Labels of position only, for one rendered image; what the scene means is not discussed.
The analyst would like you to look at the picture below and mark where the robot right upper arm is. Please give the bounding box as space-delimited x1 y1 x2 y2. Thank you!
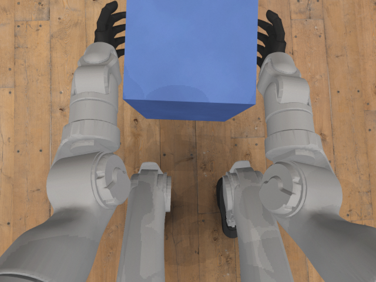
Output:
258 160 376 282

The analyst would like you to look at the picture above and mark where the right robot hand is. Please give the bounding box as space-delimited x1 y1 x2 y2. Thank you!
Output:
257 10 286 68

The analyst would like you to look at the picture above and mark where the left robot forearm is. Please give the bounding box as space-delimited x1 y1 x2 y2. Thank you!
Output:
46 42 122 199

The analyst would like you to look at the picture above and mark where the robot left upper arm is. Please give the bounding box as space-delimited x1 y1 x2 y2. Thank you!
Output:
0 151 131 282

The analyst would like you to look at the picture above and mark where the left robot hand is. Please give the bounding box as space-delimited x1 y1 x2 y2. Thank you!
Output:
94 1 126 58

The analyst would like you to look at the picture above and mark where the carton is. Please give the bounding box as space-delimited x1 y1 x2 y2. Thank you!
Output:
123 0 259 122

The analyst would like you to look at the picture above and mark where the right robot foot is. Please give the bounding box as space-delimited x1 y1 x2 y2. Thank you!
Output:
216 177 237 239

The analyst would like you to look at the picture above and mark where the right robot forearm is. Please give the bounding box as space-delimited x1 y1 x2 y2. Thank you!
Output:
257 52 335 174

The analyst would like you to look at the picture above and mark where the robot right shin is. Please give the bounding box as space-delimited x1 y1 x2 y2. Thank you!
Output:
226 160 263 226

